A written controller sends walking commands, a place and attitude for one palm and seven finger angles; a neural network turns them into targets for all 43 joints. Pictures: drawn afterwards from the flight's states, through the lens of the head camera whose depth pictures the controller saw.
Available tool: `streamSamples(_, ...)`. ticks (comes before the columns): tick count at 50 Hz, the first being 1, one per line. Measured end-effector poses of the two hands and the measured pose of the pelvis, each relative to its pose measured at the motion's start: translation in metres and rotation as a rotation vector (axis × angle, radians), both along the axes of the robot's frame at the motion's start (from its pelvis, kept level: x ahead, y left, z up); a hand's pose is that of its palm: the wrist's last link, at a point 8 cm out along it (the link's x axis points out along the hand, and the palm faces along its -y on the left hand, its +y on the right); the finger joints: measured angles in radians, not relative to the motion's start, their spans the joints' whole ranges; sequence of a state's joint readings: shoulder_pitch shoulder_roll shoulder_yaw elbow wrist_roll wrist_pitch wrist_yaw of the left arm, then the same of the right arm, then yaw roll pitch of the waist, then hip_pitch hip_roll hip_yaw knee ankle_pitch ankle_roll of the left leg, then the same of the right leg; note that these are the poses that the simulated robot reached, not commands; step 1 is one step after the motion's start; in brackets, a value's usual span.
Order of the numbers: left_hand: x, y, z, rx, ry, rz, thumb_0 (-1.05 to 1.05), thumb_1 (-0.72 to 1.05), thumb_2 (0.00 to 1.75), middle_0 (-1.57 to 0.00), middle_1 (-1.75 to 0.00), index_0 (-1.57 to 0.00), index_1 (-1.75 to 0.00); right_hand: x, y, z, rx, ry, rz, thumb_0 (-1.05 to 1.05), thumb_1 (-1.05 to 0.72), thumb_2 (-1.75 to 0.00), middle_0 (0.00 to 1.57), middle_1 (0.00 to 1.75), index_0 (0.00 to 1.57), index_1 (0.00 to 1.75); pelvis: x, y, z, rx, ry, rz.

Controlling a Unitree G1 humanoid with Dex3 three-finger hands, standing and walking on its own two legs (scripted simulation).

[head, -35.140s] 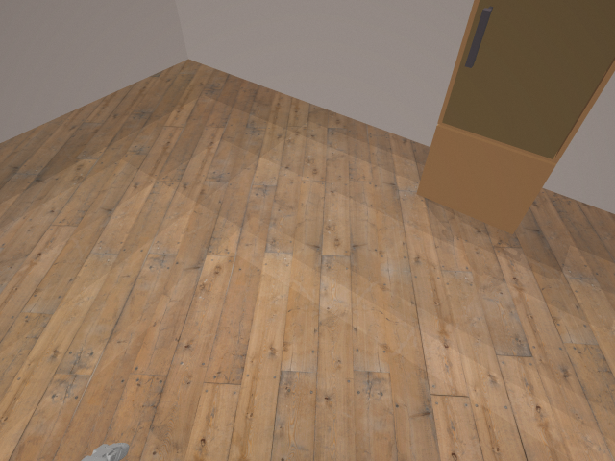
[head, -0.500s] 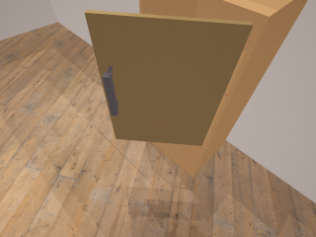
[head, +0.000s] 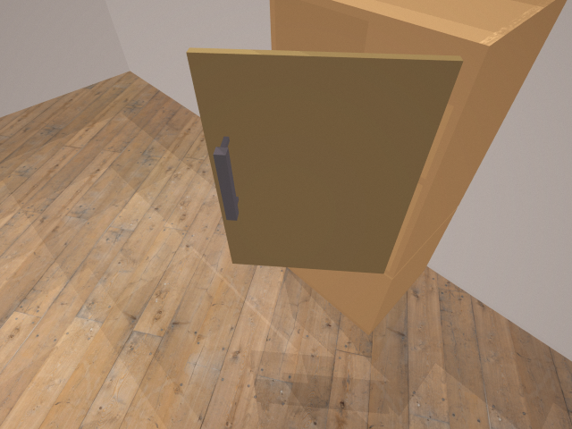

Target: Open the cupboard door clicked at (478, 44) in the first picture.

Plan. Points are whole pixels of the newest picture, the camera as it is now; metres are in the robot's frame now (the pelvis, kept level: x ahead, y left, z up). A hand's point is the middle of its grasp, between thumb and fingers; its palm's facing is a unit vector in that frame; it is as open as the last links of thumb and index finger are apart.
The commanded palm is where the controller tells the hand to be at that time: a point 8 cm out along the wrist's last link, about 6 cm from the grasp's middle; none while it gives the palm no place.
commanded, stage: look again from close up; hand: left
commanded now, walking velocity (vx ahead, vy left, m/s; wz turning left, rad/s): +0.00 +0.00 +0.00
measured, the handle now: (229, 180) +0.57 +0.16 +0.00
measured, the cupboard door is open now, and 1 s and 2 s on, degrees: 40 40 40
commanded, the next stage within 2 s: raise the hand with hooked fingers in 0.60 s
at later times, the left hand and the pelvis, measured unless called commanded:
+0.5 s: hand out of the picture +0.02 +0.14 -0.17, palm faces +0.02 -0.98 -0.20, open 7.3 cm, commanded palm none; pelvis +0.01 -0.03 +0.00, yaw +1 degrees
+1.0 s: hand (201, 353) +0.22 +0.14 +0.00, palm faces +0.09 -1.00 -0.03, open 7.9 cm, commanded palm +0.13 +0.20 -0.06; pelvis +0.00 -0.05 -0.04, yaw +1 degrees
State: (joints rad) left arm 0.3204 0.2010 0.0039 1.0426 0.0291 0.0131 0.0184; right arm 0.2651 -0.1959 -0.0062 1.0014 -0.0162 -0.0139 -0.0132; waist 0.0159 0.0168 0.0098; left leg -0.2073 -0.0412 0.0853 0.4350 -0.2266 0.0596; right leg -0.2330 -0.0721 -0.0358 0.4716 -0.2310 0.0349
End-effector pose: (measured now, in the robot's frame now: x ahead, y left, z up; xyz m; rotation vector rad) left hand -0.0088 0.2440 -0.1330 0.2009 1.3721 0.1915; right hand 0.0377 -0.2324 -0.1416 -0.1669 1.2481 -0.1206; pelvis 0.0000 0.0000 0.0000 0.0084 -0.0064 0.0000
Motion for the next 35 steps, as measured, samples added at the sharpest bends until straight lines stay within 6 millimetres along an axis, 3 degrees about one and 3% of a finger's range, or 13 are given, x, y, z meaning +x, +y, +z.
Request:
streamSamples(6, -0.004, -0.02, -0.003, -0.032, 0.023, 0.005, 0.0, 0.91, 0.9, -0.2, -0.3, -0.2, -0.3, -0.013, -0.01, -0.001, -0.004, 0.056, -0.009, 0.0, -0.91, -0.9, 0.2, 0.3, 0.2, 0.3, 0.004, -0.008, 0.001, 0.001, -0.004, 0.002)
streamSamples(14, 0.013, -0.046, -0.008, -0.068, -0.009, -0.004, 0.0, 0.91, 0.9, -0.2, -0.3, -0.2, -0.3, -0.018, -0.017, -0.001, -0.002, 0.086, -0.018, 0.0, -0.91, -0.9, 0.2, 0.3, 0.2, 0.3, 0.007, -0.021, 0.002, 0.001, -0.012, 0.006)
streamSamples(23, 0.023, -0.053, -0.008, -0.057, -0.029, -0.006, 0.0, 0.92, 0.9, -0.2, -0.3, -0.2, -0.3, -0.018, -0.022, -0.002, 0.01, 0.103, -0.021, 0.0, -0.91, -0.9, 0.2, 0.3, 0.2, 0.3, 0.01, -0.033, 0.002, 0.0, -0.011, 0.009)
streamSamples(35, 0.02, -0.063, -0.007, -0.058, -0.016, 0.008, 0.0, 0.91, 0.9, -0.2, -0.3, -0.2, -0.3, -0.018, -0.029, -0.003, 0.013, 0.12, -0.02, 0.0, -0.91, -0.9, 0.2, 0.3, 0.2, 0.3, 0.014, -0.042, 0.003, 0.0, -0.012, 0.01)
